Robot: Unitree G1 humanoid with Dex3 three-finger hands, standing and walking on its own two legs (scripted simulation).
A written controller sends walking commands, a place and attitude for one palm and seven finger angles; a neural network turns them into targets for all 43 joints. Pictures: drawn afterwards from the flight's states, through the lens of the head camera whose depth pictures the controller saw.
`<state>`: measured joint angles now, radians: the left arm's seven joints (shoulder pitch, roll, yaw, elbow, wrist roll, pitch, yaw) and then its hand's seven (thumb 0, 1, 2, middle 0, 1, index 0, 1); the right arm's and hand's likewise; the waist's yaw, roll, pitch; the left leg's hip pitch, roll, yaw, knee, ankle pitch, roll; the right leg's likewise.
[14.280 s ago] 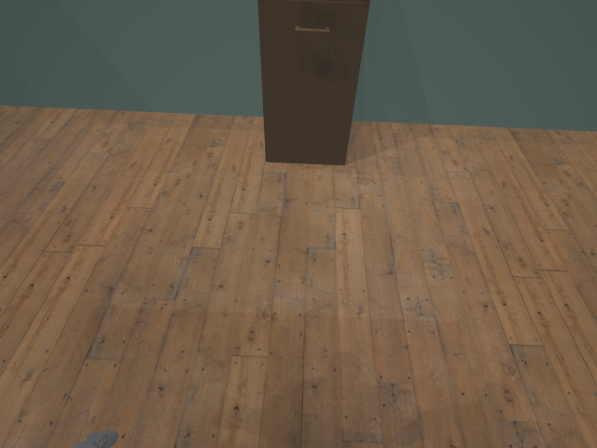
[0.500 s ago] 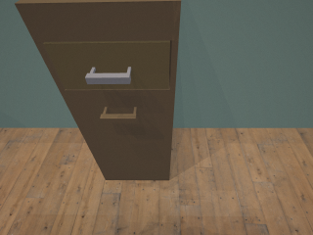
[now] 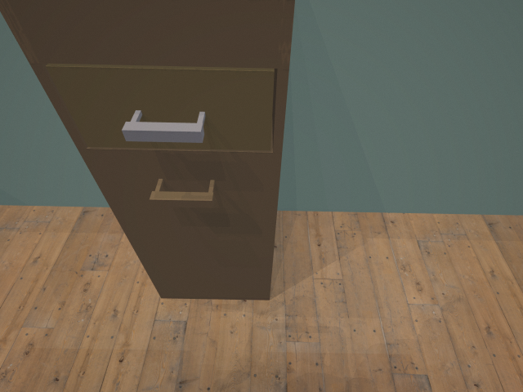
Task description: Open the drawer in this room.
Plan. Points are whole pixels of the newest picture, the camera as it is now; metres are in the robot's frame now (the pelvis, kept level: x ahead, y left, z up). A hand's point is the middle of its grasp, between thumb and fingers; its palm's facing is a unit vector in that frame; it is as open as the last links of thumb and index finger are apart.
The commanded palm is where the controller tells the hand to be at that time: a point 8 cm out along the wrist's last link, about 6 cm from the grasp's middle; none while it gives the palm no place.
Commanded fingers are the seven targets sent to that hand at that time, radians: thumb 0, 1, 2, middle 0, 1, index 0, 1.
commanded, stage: raise the hand with hooked fingers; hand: left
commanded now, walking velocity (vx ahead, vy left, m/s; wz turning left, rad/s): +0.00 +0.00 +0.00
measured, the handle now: (167, 124) +0.53 +0.21 +0.12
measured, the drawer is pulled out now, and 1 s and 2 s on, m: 0.00 0.00 0.00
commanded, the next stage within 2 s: move the hooked fingers above the handle in 1.96 s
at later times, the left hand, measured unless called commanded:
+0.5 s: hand (141, 370) +0.16 +0.19 -0.04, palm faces -0.02 -0.21 -0.98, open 8.7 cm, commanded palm +0.15 +0.21 +0.03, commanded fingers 0.00 0.36 0.67 -0.24 -0.64 -0.24 -0.64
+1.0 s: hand (96, 285) +0.23 +0.23 +0.08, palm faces +0.10 -0.10 -0.99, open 11.7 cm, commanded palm +0.20 +0.23 +0.15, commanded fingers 0.00 -0.22 0.42 -0.28 -1.02 -0.28 -1.02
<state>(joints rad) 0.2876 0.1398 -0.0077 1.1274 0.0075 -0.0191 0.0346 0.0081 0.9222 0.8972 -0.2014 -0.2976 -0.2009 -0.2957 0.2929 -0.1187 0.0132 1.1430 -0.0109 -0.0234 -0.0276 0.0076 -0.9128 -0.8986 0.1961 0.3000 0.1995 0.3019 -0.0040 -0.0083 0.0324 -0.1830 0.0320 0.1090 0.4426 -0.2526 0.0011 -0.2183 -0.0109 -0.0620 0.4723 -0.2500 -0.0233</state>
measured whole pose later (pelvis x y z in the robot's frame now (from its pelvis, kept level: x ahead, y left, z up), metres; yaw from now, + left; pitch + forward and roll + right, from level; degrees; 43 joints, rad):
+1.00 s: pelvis +0.00 +0.00 +0.00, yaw +1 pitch +0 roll +1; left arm 0.24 0.45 -0.03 -0.22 0.92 0.04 0.15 0.00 0.00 0.51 -0.29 -0.88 -0.29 -0.88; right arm 0.16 -0.26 -0.01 0.65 -0.02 0.10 0.00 0.02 -0.91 -0.90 0.20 0.30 0.20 0.30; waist 0.09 0.09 0.00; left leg -0.22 0.02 0.10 0.49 -0.27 0.01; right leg -0.26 -0.03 -0.07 0.53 -0.28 -0.02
